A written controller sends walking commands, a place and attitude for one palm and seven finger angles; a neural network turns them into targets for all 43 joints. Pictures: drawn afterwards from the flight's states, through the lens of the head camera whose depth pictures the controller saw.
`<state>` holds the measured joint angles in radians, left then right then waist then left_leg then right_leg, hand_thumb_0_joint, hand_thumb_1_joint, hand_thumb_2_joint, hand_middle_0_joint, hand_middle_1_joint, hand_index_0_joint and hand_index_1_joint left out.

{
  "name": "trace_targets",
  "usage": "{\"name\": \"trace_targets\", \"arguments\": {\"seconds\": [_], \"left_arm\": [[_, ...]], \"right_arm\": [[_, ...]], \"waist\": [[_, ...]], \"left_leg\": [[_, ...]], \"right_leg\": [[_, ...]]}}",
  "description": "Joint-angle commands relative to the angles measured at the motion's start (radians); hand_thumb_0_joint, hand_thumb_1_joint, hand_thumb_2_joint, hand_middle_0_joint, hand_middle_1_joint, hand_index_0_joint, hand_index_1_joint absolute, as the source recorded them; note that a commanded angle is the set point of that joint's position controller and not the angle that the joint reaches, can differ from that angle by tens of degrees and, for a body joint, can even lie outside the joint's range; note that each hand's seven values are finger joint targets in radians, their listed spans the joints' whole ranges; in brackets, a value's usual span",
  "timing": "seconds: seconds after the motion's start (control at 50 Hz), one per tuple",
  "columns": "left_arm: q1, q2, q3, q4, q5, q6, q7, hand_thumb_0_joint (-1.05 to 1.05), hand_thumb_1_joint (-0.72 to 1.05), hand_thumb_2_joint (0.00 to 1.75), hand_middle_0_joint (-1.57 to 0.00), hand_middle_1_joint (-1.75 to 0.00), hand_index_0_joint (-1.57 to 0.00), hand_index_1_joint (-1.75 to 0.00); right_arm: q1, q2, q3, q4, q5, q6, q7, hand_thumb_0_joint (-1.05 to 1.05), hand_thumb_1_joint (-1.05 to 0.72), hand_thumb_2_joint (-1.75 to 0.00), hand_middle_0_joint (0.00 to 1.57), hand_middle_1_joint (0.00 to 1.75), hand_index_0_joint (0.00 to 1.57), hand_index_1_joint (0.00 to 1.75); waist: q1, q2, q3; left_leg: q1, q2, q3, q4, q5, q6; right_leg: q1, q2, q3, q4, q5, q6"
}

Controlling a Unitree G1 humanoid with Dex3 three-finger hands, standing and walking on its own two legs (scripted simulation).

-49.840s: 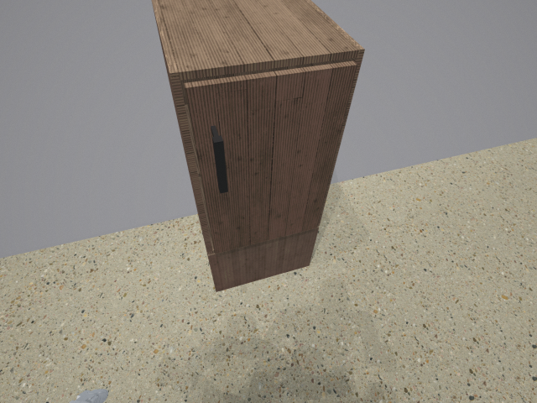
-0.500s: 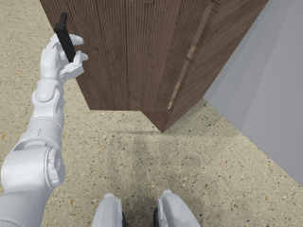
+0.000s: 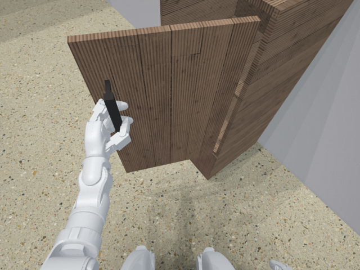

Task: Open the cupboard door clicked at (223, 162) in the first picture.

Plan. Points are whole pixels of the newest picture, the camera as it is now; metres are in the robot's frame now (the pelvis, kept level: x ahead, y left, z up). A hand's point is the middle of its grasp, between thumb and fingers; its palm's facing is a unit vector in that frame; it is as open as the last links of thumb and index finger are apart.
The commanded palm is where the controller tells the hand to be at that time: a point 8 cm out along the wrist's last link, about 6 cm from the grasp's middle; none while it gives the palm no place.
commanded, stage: pull the door open along its arc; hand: left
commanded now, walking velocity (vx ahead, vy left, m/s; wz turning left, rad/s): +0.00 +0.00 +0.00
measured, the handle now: (115, 112) +0.46 +0.15 +0.05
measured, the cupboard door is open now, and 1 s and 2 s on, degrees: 67 96 100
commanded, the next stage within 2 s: open thumb and fingers to let go in 0.56 s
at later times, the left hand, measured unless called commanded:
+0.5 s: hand (166, 181) +0.29 +0.03 +0.04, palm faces +0.30 -0.95 +0.00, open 5.8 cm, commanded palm +0.22 +0.06 +0.04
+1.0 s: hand (170, 189) +0.28 +0.02 +0.04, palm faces +0.34 -0.94 -0.02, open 8.8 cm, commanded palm +0.23 +0.05 +0.04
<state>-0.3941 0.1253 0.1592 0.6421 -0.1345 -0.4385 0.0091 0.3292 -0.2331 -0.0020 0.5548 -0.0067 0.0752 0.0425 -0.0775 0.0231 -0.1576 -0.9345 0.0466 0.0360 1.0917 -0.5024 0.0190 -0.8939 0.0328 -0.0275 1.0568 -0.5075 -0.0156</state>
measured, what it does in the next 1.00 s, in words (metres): shifts its weight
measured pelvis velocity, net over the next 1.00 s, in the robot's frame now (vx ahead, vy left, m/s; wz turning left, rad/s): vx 0.00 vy -0.06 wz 0.10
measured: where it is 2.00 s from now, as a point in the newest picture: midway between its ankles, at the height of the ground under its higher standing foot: outside the picture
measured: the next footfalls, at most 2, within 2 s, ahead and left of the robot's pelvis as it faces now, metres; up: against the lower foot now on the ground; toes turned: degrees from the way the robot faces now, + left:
none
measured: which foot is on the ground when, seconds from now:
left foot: down 0.00-1.00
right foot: down 0.00-1.00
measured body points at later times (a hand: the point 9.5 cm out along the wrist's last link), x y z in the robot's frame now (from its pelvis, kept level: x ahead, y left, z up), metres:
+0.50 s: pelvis +0.00 -0.04 +0.00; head +0.05 -0.04 +0.45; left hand +0.27 +0.08 +0.05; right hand +0.18 -0.24 -0.10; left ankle +0.01 +0.11 -0.66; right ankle +0.00 -0.11 -0.66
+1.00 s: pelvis +0.00 -0.06 +0.00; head +0.05 -0.08 +0.44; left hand +0.25 +0.07 +0.05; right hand +0.19 -0.26 -0.11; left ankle +0.01 +0.10 -0.66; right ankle +0.00 -0.11 -0.66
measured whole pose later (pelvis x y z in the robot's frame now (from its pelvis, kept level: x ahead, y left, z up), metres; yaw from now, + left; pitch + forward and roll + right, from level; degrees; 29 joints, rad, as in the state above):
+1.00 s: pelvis +0.00 -0.06 +0.00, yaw +6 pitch +15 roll +2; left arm 0.14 -0.09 -0.26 0.18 0.09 -0.36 0.50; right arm 0.20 -0.20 0.00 0.56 -0.07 -0.06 0.04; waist -0.01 0.04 -0.16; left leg -0.85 0.01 -0.05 1.07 -0.48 -0.05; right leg -0.81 0.01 -0.12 1.11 -0.56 -0.10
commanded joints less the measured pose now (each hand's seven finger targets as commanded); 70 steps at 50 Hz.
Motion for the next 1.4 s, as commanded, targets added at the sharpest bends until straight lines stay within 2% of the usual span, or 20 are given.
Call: {"name": "trace_targets", "arguments": {"seconds": [0.0, 0.04, 0.1, 0.16, 0.24, 0.34, 0.46, 0.54, 0.62, 0.64, 0.68, 0.74, 0.86, 0.92, 1.04, 1.08, 1.16, 1.2, 1.32, 1.38], "left_arm": [[-0.11, 0.072, 0.045, -0.273, 0.054, -0.077, 0.266, 0.0, 0.9, 0.9, -0.4, -1.35, -0.4, -1.35], [-0.093, 0.024, -0.005, -0.342, 0.115, -0.084, 0.358, 0.0, 0.9, 0.9, -0.4, -1.35, -0.4, -1.35], [-0.055, -0.072, -0.113, -0.353, 0.183, -0.072, 0.445, 0.0, 0.9, 0.9, -0.4, -1.35, -0.4, -1.35], [-0.041, -0.139, -0.178, -0.379, 0.216, -0.058, 0.509, 0.0, 0.9, 0.9, -0.4, -1.35, -0.4, -1.35], [0.064, -0.218, -0.286, -0.441, 0.235, -0.04, 0.519, 0.0, 0.9, 0.9, -0.4, -1.35, -0.4, -1.35], [0.21, -0.285, -0.384, -0.513, 0.24, -0.028, 0.507, 0.0, 0.9, 0.9, -0.4, -1.35, -0.4, -1.35], [0.414, -0.36, -0.486, -0.633, 0.27, -0.013, 0.511, 0.0, 0.9, 0.9, -0.4, -1.35, -0.4, -1.35], [0.608, -0.38, -0.504, -0.692, 0.236, 0.028, 0.504, 0.0, 0.9, 0.9, -0.4, -1.35, -0.4, -1.35], [0.469, -0.348, -0.457, -0.703, 0.234, 0.047, 0.538, 0.0, 0.9, 0.9, -0.4, -1.35, -0.4, -1.35], [0.362, -0.311, -0.424, -0.687, 0.235, 0.045, 0.551, 0.0, 0.9, 0.9, -0.4, -1.35, -0.4, -1.35], [0.378, -0.31, -0.399, -0.642, 0.233, 0.04, 0.555, 0.0, 0.76, 0.84, -0.39, -1.34, -0.39, -1.34], [0.409, -0.31, -0.41, -0.659, 0.226, 0.028, 0.533, 0.0, 0.55, 0.75, -0.38, -1.31, -0.38, -1.31], [0.43, -0.343, -0.479, -0.67, 0.249, 0.01, 0.49, 0.0, 0.13, 0.57, -0.35, -1.27, -0.35, -1.27], [0.391, -0.345, -0.494, -0.671, 0.249, 0.008, 0.485, 0.0, -0.08, 0.48, -0.33, -1.24, -0.33, -1.24], [0.357, -0.315, -0.457, -0.676, 0.239, 0.009, 0.5, 0.0, -0.5, 0.3, -0.3, -1.2, -0.3, -1.2], [0.347, -0.321, -0.456, -0.662, 0.238, 0.012, 0.507, 0.0, -0.5, 0.3, -0.3, -1.2, -0.3, -1.2], [0.377, -0.337, -0.466, -0.671, 0.247, 0.016, 0.514, 0.0, -0.5, 0.3, -0.27, -1.0, -0.27, -1.0], [0.376, -0.332, -0.46, -0.674, 0.242, 0.019, 0.517, 0.0, -0.5, 0.3, -0.25, -0.9, -0.25, -0.9], [0.355, -0.363, -0.488, -0.67, 0.251, 0.025, 0.531, 0.0, -0.5, 0.3, -0.2, -0.6, -0.2, -0.6], [0.367, -0.364, -0.487, -0.678, 0.248, 0.032, 0.534, 0.0, -0.5, 0.3, -0.18, -0.45, -0.18, -0.45]], "right_arm": [[0.018, -0.112, -0.049, -0.103, -0.031, -0.045, 0.011, 0.0, -0.9, -0.9, 0.2, 0.3, 0.2, 0.3], [0.0, -0.102, -0.053, -0.108, -0.045, -0.049, 0.017, 0.0, -0.9, -0.9, 0.2, 0.3, 0.2, 0.3], [-0.038, -0.093, -0.054, -0.105, -0.056, -0.049, 0.024, 0.0, -0.9, -0.9, 0.2, 0.3, 0.2, 0.3], [-0.072, -0.083, -0.056, -0.106, -0.063, -0.052, 0.018, 0.0, -0.9, -0.9, 0.2, 0.3, 0.2, 0.3], [-0.1, -0.069, -0.054, -0.114, -0.064, -0.063, 0.013, 0.0, -0.9, -0.9, 0.2, 0.3, 0.2, 0.3], [-0.139, -0.05, -0.042, -0.131, -0.061, -0.09, 0.005, 0.0, -0.9, -0.9, 0.2, 0.3, 0.2, 0.3], [-0.181, -0.021, -0.026, -0.158, -0.06, -0.141, 0.003, 0.0, -0.9, -0.9, 0.2, 0.3, 0.2, 0.3], [-0.198, -0.01, -0.013, -0.181, -0.051, -0.169, 0.006, 0.0, -0.9, -0.9, 0.2, 0.3, 0.2, 0.3], [-0.207, -0.011, -0.008, -0.156, -0.057, -0.179, -0.002, 0.0, -0.9, -0.9, 0.2, 0.3, 0.2, 0.3], [-0.21, -0.014, -0.005, -0.142, -0.059, -0.178, -0.009, 0.0, -0.9, -0.9, 0.2, 0.3, 0.2, 0.3], [-0.219, -0.011, -0.008, -0.134, -0.063, -0.183, -0.013, 0.0, -0.9, -0.9, 0.2, 0.3, 0.2, 0.3], [-0.205, -0.013, -0.013, -0.142, -0.06, -0.186, -0.011, 0.0, -0.9, -0.9, 0.2, 0.3, 0.2, 0.3], [-0.177, -0.026, -0.024, -0.145, -0.058, -0.184, -0.006, 0.0, -0.9, -0.9, 0.2, 0.3, 0.2, 0.3], [-0.18, -0.032, -0.026, -0.146, -0.055, -0.183, -0.008, 0.0, -0.9, -0.9, 0.2, 0.3, 0.2, 0.3], [-0.183, -0.031, -0.027, -0.151, -0.054, -0.181, -0.016, 0.0, -0.9, -0.9, 0.2, 0.3, 0.2, 0.3], [-0.178, -0.03, -0.024, -0.146, -0.055, -0.18, -0.017, 0.0, -0.9, -0.9, 0.2, 0.3, 0.2, 0.3], [-0.173, -0.029, -0.027, -0.151, -0.056, -0.183, -0.015, 0.0, -0.9, -0.9, 0.2, 0.3, 0.2, 0.3], [-0.17, -0.03, -0.026, -0.151, -0.056, -0.183, -0.016, 0.0, -0.9, -0.9, 0.2, 0.3, 0.2, 0.3], [-0.175, -0.029, -0.024, -0.15, -0.057, -0.188, -0.012, 0.0, -0.9, -0.9, 0.2, 0.3, 0.2, 0.3], [-0.18, -0.029, -0.023, -0.154, -0.057, -0.19, -0.009, 0.0, -0.9, -0.9, 0.2, 0.3, 0.2, 0.3]], "waist": [[0.061, -0.028, -0.339], [0.062, -0.013, -0.372], [0.047, -0.025, -0.342], [0.041, -0.056, -0.332], [0.04, -0.074, -0.345], [0.041, -0.101, -0.272], [0.054, -0.085, -0.261], [0.074, -0.112, -0.237], [0.054, -0.104, -0.191], [0.04, -0.108, -0.161], [0.051, -0.133, -0.187], [0.059, -0.13, -0.232], [0.031, -0.143, -0.25], [0.021, -0.133, -0.229], [0.041, -0.125, -0.255], [0.037, -0.131, -0.25], [0.049, -0.108, -0.283], [0.045, -0.129, -0.279], [0.038, -0.106, -0.255], [0.05, -0.087, -0.265]], "left_leg": [[0.236, -0.04, -0.023, -0.115, 0.393, -0.015], [0.253, -0.04, -0.026, -0.102, 0.405, -0.014], [0.253, -0.042, -0.028, -0.106, 0.36, -0.015], [0.251, -0.045, -0.031, -0.111, 0.324, -0.011], [0.272, -0.048, -0.025, -0.112, 0.329, -0.007], [0.264, -0.051, -0.028, -0.125, 0.292, -0.006], [0.254, -0.062, -0.035, -0.118, 0.26, -0.009], [0.245, -0.07, -0.039, -0.125, 0.244, -0.016], [0.218, -0.077, -0.046, -0.097, 0.199, -0.021], [0.192, -0.077, -0.05, -0.083, 0.178, -0.019], [0.177, -0.081, -0.054, -0.075, 0.164, -0.021], [0.168, -0.082, -0.055, -0.076, 0.189, -0.022], [0.174, -0.076, -0.06, -0.068, 0.217, -0.015], [0.175, -0.075, -0.059, -0.064, 0.185, -0.011], [0.168, -0.077, -0.058, -0.064, 0.185, -0.012], [0.172, -0.076, -0.057, -0.069, 0.185, -0.011], [0.198, -0.075, -0.052, -0.076, 0.227, -0.011], [0.199, -0.074, -0.052, -0.078, 0.224, -0.011], [0.232, -0.069, -0.052, -0.086, 0.229, -0.009], [0.237, -0.069, -0.05, -0.089, 0.235, -0.011]], "right_leg": [[0.213, 0.003, -0.026, -0.091, 0.433, -0.002], [0.217, 0.001, -0.024, -0.081, 0.438, -0.006], [0.208, -0.007, -0.022, -0.094, 0.408, -0.009], [0.22, -0.01, -0.018, -0.11, 0.385, -0.009], [0.265, -0.018, -0.005, -0.135, 0.421, -0.011], [0.277, -0.03, 0.003, -0.167, 0.408, -0.009], [0.291, -0.045, 0.019, -0.178, 0.402, -0.007], [0.332, -0.054, 0.031, -0.206, 0.425, 0.0], [0.276, -0.067, 0.06, -0.22, 0.36, 0.011], [0.25, -0.073, 0.073, -0.226, 0.325, 0.012], [0.261, -0.084, 0.099, -0.234, 0.303, 0.019], [0.317, -0.096, 0.12, -0.229, 0.389, 0.024], [0.313, -0.1, 0.107, -0.2, 0.487, 0.03], [0.275, -0.099, 0.104, -0.211, 0.401, 0.028], [0.286, -0.095, 0.106, -0.21, 0.356, 0.019], [0.277, -0.092, 0.095, -0.206, 0.354, 0.019], [0.29, -0.08, 0.067, -0.179, 0.417, 0.013], [0.289, -0.078, 0.062, -0.181, 0.415, 0.015], [0.238, -0.057, 0.021, -0.168, 0.358, 0.001], [0.241, -0.053, 0.016, -0.165, 0.353, -0.003]]}}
